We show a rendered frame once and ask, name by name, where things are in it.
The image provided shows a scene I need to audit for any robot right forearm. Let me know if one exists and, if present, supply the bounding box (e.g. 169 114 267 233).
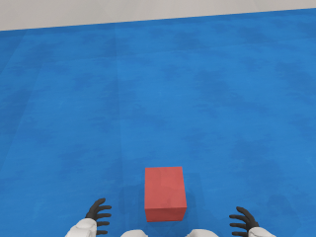
248 227 276 237

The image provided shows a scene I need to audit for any carton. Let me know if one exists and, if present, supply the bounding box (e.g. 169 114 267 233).
144 166 187 222

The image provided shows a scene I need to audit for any right robot hand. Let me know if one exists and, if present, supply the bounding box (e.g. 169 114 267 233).
229 206 260 237

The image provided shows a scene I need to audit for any left robot hand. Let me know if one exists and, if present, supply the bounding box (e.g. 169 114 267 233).
85 197 112 236

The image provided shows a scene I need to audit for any robot left forearm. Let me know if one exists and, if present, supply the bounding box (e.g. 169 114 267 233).
65 218 97 237

